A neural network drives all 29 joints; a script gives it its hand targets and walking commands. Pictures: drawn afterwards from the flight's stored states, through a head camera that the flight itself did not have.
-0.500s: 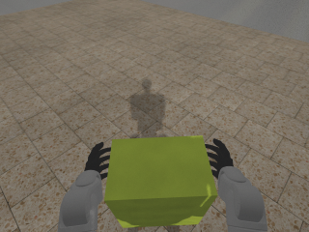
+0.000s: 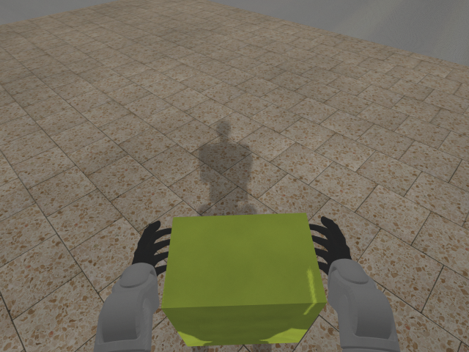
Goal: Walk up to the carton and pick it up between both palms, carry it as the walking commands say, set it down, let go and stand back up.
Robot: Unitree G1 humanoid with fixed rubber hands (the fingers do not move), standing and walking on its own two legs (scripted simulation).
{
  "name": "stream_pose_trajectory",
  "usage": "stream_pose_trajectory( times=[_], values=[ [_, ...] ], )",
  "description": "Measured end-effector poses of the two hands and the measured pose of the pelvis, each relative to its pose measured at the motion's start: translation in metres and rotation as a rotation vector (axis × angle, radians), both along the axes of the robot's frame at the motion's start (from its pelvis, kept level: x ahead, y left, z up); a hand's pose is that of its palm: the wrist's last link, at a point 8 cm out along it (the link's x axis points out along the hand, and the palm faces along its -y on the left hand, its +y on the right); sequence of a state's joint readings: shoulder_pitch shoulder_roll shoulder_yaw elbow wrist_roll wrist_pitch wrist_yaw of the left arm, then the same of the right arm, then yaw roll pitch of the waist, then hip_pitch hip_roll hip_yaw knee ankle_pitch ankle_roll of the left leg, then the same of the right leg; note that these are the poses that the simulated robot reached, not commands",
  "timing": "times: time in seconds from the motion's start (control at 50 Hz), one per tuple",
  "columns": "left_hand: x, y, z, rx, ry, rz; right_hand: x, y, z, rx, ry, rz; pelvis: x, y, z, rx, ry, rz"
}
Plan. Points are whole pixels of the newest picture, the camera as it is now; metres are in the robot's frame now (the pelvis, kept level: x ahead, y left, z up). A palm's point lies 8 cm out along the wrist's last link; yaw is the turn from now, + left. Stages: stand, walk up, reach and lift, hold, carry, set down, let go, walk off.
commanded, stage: carry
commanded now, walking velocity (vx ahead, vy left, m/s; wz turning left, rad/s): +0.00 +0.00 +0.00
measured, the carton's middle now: (241, 285) +0.26 -0.01 -0.04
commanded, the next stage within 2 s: hold in 1.30 s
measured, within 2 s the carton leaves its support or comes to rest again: neither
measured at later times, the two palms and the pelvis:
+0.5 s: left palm (153, 260) +0.27 +0.14 +0.04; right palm (339, 255) +0.27 -0.17 +0.05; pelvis +0.01 -0.01 +0.00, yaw +0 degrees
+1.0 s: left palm (157, 253) +0.28 +0.14 +0.05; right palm (341, 248) +0.28 -0.17 +0.05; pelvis +0.03 -0.02 +0.00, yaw +0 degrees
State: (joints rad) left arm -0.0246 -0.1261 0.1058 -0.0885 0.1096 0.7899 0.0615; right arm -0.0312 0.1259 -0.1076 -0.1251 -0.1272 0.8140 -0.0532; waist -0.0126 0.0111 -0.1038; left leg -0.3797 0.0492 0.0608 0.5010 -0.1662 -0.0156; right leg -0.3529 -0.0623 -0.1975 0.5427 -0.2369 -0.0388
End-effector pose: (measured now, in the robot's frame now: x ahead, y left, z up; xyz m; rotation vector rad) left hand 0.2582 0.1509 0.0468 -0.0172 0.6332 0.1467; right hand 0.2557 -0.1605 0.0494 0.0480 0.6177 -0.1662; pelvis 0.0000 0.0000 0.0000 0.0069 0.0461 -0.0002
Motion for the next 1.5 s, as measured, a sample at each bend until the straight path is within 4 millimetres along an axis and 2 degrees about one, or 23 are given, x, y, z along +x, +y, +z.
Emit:
stream_pose_trajectory(
  times=[0.9,1.3,1.4,1.5],
  values=[
    [0.025,-0.014,-0.001,0.005,-0.006,0.001,0.028,-0.013,-0.001,-0.003,-0.011,0.010,0.025,-0.015,0.001,0.002,0.005,0.007],
    [0.026,-0.015,0.011,0.006,-0.004,-0.004,0.026,-0.015,0.010,0.007,-0.012,-0.002,0.028,-0.014,0.001,0.005,0.002,0.000],
    [0.030,-0.015,-0.013,0.067,0.081,-0.079,0.020,-0.015,-0.016,-0.017,0.075,-0.006,0.023,-0.013,0.009,-0.003,-0.099,-0.053],
    [0.041,-0.022,-0.011,0.055,0.058,-0.139,0.011,-0.019,-0.013,-0.024,0.052,-0.064,0.020,-0.005,0.013,-0.009,-0.106,-0.125]
  ],
)
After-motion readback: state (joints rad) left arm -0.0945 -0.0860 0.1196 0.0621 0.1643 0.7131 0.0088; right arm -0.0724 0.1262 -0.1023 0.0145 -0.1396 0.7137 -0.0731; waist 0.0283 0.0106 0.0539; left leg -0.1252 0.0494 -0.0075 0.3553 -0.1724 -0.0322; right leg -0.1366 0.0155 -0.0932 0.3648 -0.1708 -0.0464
